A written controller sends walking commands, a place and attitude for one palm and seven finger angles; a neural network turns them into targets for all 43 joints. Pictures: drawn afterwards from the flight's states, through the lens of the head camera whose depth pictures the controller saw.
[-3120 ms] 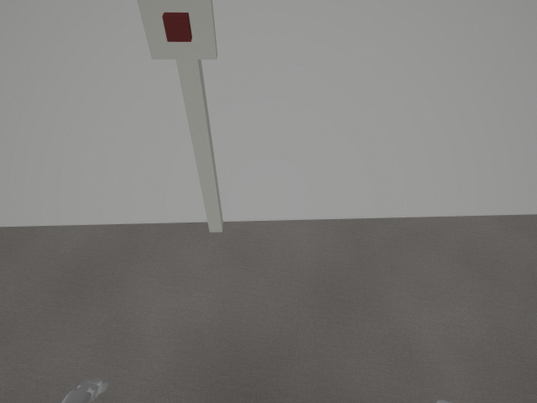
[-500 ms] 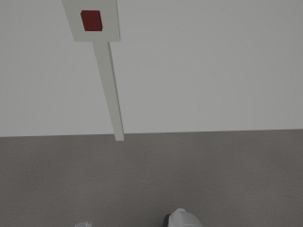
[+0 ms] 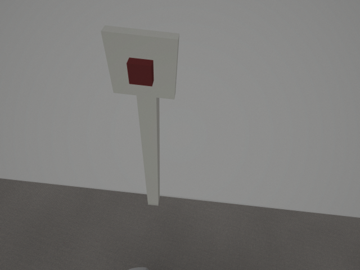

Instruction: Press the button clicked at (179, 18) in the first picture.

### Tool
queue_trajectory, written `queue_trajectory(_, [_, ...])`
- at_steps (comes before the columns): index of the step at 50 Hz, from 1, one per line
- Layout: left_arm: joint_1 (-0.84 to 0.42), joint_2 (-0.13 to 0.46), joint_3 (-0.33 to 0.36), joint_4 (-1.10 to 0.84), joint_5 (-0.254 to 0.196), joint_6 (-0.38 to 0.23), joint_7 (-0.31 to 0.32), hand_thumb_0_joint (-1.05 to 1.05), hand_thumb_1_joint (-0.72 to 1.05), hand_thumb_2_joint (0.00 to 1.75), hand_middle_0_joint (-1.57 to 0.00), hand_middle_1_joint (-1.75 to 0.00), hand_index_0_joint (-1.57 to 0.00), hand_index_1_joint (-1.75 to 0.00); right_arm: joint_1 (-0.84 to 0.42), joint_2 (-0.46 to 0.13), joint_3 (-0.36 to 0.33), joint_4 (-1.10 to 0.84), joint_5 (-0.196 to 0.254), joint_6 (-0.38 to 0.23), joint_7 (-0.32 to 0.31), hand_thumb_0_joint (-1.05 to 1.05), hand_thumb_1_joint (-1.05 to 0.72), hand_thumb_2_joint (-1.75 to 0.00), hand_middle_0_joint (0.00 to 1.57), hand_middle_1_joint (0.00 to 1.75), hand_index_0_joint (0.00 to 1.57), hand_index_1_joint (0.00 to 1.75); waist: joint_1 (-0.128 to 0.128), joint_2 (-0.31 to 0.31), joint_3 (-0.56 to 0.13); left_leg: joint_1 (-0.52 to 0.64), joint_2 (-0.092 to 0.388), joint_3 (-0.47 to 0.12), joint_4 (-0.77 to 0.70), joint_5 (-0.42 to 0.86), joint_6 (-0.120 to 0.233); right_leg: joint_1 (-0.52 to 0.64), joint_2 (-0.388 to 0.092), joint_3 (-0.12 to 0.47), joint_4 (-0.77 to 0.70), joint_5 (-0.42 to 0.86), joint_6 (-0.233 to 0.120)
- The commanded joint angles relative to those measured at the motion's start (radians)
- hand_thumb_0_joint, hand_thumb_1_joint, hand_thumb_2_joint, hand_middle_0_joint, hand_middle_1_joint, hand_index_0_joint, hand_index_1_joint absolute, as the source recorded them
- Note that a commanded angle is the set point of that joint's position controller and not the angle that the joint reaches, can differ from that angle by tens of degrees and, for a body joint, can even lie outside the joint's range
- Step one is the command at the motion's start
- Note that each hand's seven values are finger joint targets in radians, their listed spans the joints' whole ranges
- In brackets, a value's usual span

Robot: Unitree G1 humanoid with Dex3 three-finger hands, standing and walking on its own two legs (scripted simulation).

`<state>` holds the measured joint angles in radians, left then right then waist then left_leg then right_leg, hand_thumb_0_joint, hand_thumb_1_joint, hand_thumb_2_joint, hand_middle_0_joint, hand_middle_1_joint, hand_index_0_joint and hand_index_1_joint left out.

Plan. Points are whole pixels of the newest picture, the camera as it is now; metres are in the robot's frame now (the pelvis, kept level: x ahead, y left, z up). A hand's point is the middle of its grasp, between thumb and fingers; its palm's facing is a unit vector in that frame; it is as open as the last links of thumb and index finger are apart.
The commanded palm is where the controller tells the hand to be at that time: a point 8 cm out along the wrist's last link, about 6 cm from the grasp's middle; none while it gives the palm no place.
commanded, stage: come to a stop and stand still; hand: left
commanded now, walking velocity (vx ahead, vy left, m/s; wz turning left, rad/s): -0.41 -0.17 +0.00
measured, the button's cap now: (141, 71) +0.52 +0.17 +0.16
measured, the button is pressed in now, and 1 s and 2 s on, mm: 0 0 0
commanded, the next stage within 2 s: look again from close up in 1.78 s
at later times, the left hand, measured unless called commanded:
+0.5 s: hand out of the picture +0.07 +0.15 -0.15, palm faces +0.00 -0.95 -0.31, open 7.4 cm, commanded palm none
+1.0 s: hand out of the picture -0.07 +0.16 -0.16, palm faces +0.09 -0.97 -0.22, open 7.4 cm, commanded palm none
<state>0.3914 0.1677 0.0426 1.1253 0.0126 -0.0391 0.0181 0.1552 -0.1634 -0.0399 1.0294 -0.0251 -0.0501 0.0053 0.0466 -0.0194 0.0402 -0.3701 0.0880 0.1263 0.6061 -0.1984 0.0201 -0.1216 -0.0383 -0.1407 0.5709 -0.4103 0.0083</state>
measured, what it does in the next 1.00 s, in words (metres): steps on the spot: right foot, then left foot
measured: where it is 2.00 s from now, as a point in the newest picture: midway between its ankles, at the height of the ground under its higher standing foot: outside the picture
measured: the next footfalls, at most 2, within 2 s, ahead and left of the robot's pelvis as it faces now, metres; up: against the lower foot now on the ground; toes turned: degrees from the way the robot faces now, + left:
right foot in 0.46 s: +0.03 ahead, -0.18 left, +0.00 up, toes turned -7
left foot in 1.00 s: +0.03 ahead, +0.09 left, +0.00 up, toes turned +3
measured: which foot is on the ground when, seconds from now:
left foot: down 0.00-0.46, up 0.48-0.98, down 1.00-1.00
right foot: down 0.00-0.00, up 0.02-0.44, down 0.46-1.00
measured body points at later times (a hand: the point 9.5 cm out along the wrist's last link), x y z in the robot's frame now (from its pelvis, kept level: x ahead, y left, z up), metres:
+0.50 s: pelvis -0.02 -0.06 -0.01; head -0.01 -0.09 +0.44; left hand +0.07 +0.20 -0.13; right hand +0.03 -0.31 -0.17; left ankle +0.06 +0.10 -0.72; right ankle -0.01 -0.18 -0.73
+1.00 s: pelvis -0.04 -0.02 +0.01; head -0.02 -0.02 +0.46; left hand -0.08 +0.21 -0.14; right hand +0.00 -0.28 -0.14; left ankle -0.05 +0.11 -0.73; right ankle -0.01 -0.18 -0.73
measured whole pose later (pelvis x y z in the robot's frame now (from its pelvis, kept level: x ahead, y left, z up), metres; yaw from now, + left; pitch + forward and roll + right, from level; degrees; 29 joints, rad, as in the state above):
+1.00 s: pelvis -0.04 -0.02 +0.01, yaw -2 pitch +0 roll +0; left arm 0.36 0.16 0.05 1.07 0.02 0.02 0.03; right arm 0.25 -0.22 -0.06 1.03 -0.01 0.02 0.00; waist 0.06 0.01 0.01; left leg -0.20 0.05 0.04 0.49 -0.31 -0.03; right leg -0.29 -0.09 -0.06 0.48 -0.19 0.04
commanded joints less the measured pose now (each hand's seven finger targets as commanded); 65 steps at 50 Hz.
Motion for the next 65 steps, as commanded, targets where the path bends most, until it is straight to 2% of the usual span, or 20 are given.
queue_trajectory(1, [0.090,0.037,-0.012,-0.024,-0.009,0.010,0.030,0.00,0.90,0.90,-0.20,-0.30,-0.20,-0.30,0.217,-0.162,-0.001,0.047,0.010,0.007,-0.046,0.00,-0.90,-0.90,0.20,0.30,0.20,0.30,-0.061,0.225,-0.161,0.391,0.357,-0.274,-0.202,1.036,0.172,-0.217,-0.028,0.121,0.356,-0.249,0.019])
queue_trajectory(4, [0.014,0.072,0.001,-0.037,0.006,0.042,0.028,0.00,0.90,0.90,-0.20,-0.30,-0.20,-0.30,0.112,-0.144,-0.008,0.027,0.015,0.024,-0.064,0.00,-0.90,-0.90,0.20,0.30,0.20,0.30,-0.060,0.188,0.002,0.260,0.298,-0.194,-0.219,1.007,0.151,-0.271,-0.052,0.128,0.374,-0.143,0.029])
queue_trajectory(12, [-0.021,0.075,0.049,-0.126,0.010,0.104,0.012,0.00,0.90,0.90,-0.20,-0.30,-0.20,-0.30,0.017,-0.174,-0.053,-0.036,0.008,0.047,-0.068,0.00,-0.90,-0.90,0.20,0.30,0.20,0.30,-0.036,0.161,-0.130,0.267,0.280,-0.089,-0.221,0.720,0.140,-0.373,-0.005,0.176,0.612,0.006,0.043])
queue_trajectory(18, [-0.077,0.060,0.039,-0.172,0.008,0.098,0.004,0.00,0.90,0.90,-0.20,-0.30,-0.20,-0.30,-0.021,-0.174,-0.064,-0.051,-0.008,0.059,-0.043,0.00,-0.90,-0.90,0.20,0.30,0.20,0.30,-0.040,0.304,-0.064,0.115,0.244,-0.104,-0.267,0.244,0.119,-0.232,-0.027,0.105,0.289,-0.007,0.024])
queue_trajectory(20, [-0.039,0.055,0.033,-0.160,0.007,0.078,0.006,0.00,0.90,0.90,-0.20,-0.30,-0.20,-0.30,-0.019,-0.178,-0.065,-0.056,-0.007,0.068,-0.033,0.00,-0.90,-0.90,0.20,0.30,0.20,0.30,-0.020,0.261,-0.061,0.050,0.220,-0.129,-0.244,0.030,0.092,-0.115,-0.018,0.079,0.119,0.032,0.019])
queue_trajectory(21, [0.012,0.068,0.034,-0.138,0.010,0.066,0.008,0.00,0.90,0.90,-0.20,-0.30,-0.20,-0.30,-0.014,-0.166,-0.061,-0.055,-0.002,0.073,-0.027,0.00,-0.90,-0.90,0.20,0.30,0.20,0.30,0.004,0.192,-0.073,-0.007,0.179,-0.108,-0.184,-0.106,0.052,-0.019,-0.014,0.068,-0.019,0.127,0.022])
queue_trajectory(22, [0.032,0.124,0.036,-0.132,0.022,0.050,0.014,0.00,0.90,0.90,-0.20,-0.30,-0.20,-0.30,0.025,-0.105,-0.051,-0.051,0.009,0.080,-0.022,0.00,-0.90,-0.90,0.20,0.30,0.20,0.30,0.008,-0.019,-0.067,-0.045,0.071,-0.031,-0.017,-0.249,-0.016,-0.006,-0.093,0.158,-0.184,0.148,0.016])
queue_trajectory(23, [-0.037,0.220,0.035,-0.161,0.029,0.035,0.017,0.00,0.90,0.90,-0.20,-0.30,-0.20,-0.30,0.055,-0.027,-0.033,-0.079,0.014,0.091,-0.015,0.00,-0.90,-0.90,0.20,0.30,0.20,0.30,-0.024,-0.311,-0.010,-0.136,-0.031,-0.049,0.178,-0.382,-0.063,-0.141,-0.305,0.457,-0.345,0.081,-0.044])
queue_trajectory(25, [-0.130,0.247,0.032,-0.203,0.022,0.048,0.016,0.00,0.90,0.90,-0.20,-0.30,-0.20,-0.30,0.032,-0.076,-0.041,-0.090,0.006,0.103,-0.003,0.00,-0.90,-0.90,0.20,0.30,0.20,0.30,-0.035,-0.176,0.039,-0.055,-0.014,-0.131,0.266,-0.305,-0.042,-0.320,-0.350,0.446,-0.418,-0.115,-0.124])
queue_trajectory(26, [-0.144,0.248,0.045,-0.203,0.020,0.037,0.019,0.00,0.90,0.90,-0.20,-0.30,-0.20,-0.30,0.028,-0.084,-0.039,-0.081,0.003,0.108,-0.004,0.00,-0.90,-0.90,0.20,0.30,0.20,0.30,-0.025,-0.288,0.049,-0.117,-0.032,-0.145,0.321,-0.263,-0.044,-0.290,-0.322,0.509,-0.429,-0.108,-0.109])
queue_trajectory(31, [-0.122,0.182,0.037,-0.193,0.006,0.026,0.023,0.00,0.90,0.90,-0.20,-0.30,-0.20,-0.30,0.133,-0.126,-0.049,-0.021,-0.002,0.100,0.006,0.00,-0.90,-0.90,0.20,0.30,0.20,0.30,-0.034,-0.155,0.004,-0.181,-0.051,-0.149,0.444,-0.073,-0.074,-0.070,-0.254,0.315,-0.333,0.193,-0.081])
queue_trajectory(38, [-0.009,0.176,0.042,-0.139,0.013,0.025,0.038,0.00,0.90,0.90,-0.20,-0.30,-0.20,-0.30,0.092,-0.108,-0.045,-0.047,-0.005,0.114,0.006,0.00,-0.90,-0.90,0.20,0.30,0.20,0.30,0.009,-0.136,-0.012,-0.206,-0.036,-0.155,0.409,-0.107,-0.094,0.014,-0.313,0.356,-0.333,0.176,-0.127])
queue_trajectory(45, [-0.030,0.184,0.043,-0.118,0.030,0.035,0.022,0.00,0.90,0.90,-0.20,-0.30,-0.20,-0.30,0.102,-0.069,-0.024,-0.046,0.011,0.082,0.004,0.00,-0.90,-0.90,0.20,0.30,0.20,0.30,0.005,-0.216,-0.016,0.027,-0.053,-0.074,0.064,-0.216,-0.059,-0.102,-0.266,0.335,-0.362,0.041,-0.137])
queue_trajectory(48, [-0.078,0.147,0.030,-0.103,0.012,0.041,0.016,0.00,0.90,0.90,-0.20,-0.30,-0.20,-0.30,0.237,-0.061,-0.011,0.015,0.017,0.051,-0.014,0.00,-0.90,-0.90,0.20,0.30,0.20,0.30,-0.067,-0.129,-0.059,0.321,-0.066,-0.053,-0.247,-0.029,-0.049,-0.232,-0.147,0.219,-0.244,0.019,-0.060])
queue_trajectory(49, [-0.060,0.105,0.016,-0.101,0.003,0.043,0.012,0.00,0.90,0.90,-0.20,-0.30,-0.20,-0.30,0.260,-0.112,-0.019,0.025,0.015,0.038,-0.021,0.00,-0.90,-0.90,0.20,0.30,0.20,0.30,-0.073,0.040,-0.064,0.386,0.021,-0.146,-0.291,-0.060,-0.035,-0.312,-0.086,0.172,-0.133,0.013,-0.025])
queue_trajectory(50, [-0.044,0.049,0.004,-0.106,-0.002,0.046,0.009,0.00,0.90,0.90,-0.20,-0.30,-0.20,-0.30,0.252,-0.180,-0.030,0.016,0.007,0.031,-0.028,0.00,-0.90,-0.90,0.20,0.30,0.20,0.30,-0.074,0.247,-0.034,0.301,0.192,-0.374,-0.404,-0.215,0.020,-0.356,-0.021,0.091,-0.008,-0.014,0.014])
queue_trajectory(52, [-0.070,0.036,0.003,-0.103,0.010,0.044,0.001,0.00,0.90,0.90,-0.20,-0.30,-0.20,-0.30,0.153,-0.203,-0.023,-0.021,-0.004,0.041,-0.034,0.00,-0.90,-0.90,0.20,0.30,0.20,0.30,-0.051,0.175,0.106,0.035,0.262,-0.427,-0.501,-0.385,0.091,-0.296,-0.021,0.106,0.115,-0.011,0.019])
queue_trajectory(54, [-0.067,0.054,0.008,-0.057,0.019,0.061,-0.005,0.00,0.90,0.90,-0.20,-0.30,-0.20,-0.30,0.133,-0.145,-0.010,0.007,-0.001,0.032,-0.048,0.00,-0.90,-0.90,0.20,0.30,0.20,0.30,-0.050,0.257,0.123,0.069,0.199,-0.374,-0.510,-0.275,0.051,-0.316,-0.029,0.135,0.221,0.030,0.023])
queue_trajectory(60, [-0.078,0.041,0.007,-0.056,0.008,0.056,-0.017,0.00,0.90,0.90,-0.20,-0.30,-0.20,-0.30,0.191,-0.121,-0.004,0.040,0.002,0.020,-0.070,0.00,-0.90,-0.90,0.20,0.30,0.20,0.30,-0.059,0.160,0.025,0.302,0.170,-0.209,-0.329,0.483,0.098,-0.343,-0.024,0.129,0.233,0.059,0.040])
queue_trajectory(65, [-0.107,0.039,0.001,-0.057,-0.003,0.040,-0.006,0.00,0.90,0.90,-0.20,-0.30,-0.20,-0.30,0.198,-0.120,-0.011,0.071,0.003,0.025,-0.064,0.00,-0.90,-0.90,0.20,0.30,0.20,0.30,-0.058,0.176,-0.015,0.297,0.142,-0.207,-0.236,0.553,0.086,-0.148,-0.001,0.086,-0.082,0.132,0.020])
